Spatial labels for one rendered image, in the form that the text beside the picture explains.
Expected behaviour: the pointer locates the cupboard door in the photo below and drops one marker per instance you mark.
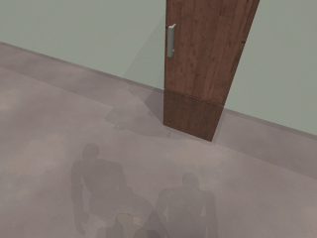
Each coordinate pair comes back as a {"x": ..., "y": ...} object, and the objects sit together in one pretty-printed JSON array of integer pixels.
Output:
[{"x": 206, "y": 39}]

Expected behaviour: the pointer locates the handle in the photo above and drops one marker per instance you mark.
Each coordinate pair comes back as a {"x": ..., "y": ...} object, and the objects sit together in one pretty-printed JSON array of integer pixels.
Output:
[{"x": 170, "y": 36}]

